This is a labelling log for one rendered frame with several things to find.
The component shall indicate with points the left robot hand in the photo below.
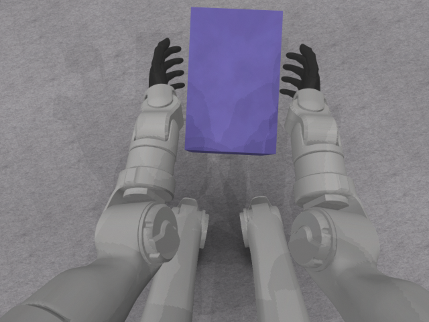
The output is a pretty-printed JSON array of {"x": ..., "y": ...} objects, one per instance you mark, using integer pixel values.
[{"x": 159, "y": 66}]

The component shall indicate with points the right robot hand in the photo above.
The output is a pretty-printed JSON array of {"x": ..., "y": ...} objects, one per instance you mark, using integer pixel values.
[{"x": 309, "y": 73}]

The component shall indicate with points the robot right forearm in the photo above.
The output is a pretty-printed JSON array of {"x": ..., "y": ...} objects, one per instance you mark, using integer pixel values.
[{"x": 318, "y": 159}]

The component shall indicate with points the carton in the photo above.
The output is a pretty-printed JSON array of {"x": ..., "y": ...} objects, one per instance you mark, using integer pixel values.
[{"x": 233, "y": 81}]

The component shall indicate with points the robot right thigh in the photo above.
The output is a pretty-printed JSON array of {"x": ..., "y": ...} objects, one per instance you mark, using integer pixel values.
[{"x": 277, "y": 292}]

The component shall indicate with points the robot left upper arm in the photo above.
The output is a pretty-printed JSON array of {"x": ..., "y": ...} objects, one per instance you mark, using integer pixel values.
[{"x": 132, "y": 241}]

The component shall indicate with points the robot right upper arm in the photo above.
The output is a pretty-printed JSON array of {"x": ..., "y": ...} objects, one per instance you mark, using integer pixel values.
[{"x": 340, "y": 250}]

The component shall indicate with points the robot left forearm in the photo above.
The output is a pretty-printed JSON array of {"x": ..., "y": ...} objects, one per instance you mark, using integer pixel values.
[{"x": 148, "y": 175}]

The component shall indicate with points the right robot shin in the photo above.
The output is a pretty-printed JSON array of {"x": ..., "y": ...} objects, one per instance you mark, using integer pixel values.
[{"x": 263, "y": 199}]

